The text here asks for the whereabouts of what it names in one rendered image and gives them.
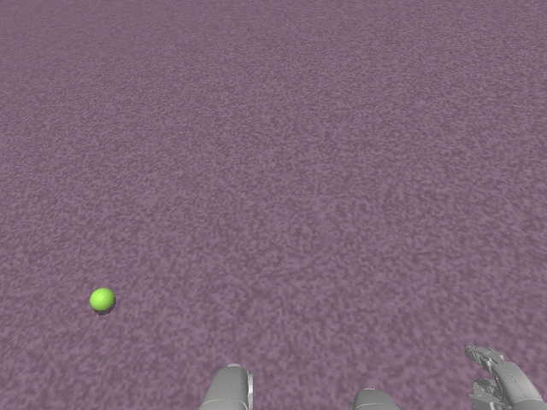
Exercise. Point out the ball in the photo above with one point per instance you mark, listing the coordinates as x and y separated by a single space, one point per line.
102 299

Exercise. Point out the right robot hand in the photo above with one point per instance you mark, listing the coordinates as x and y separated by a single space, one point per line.
511 384

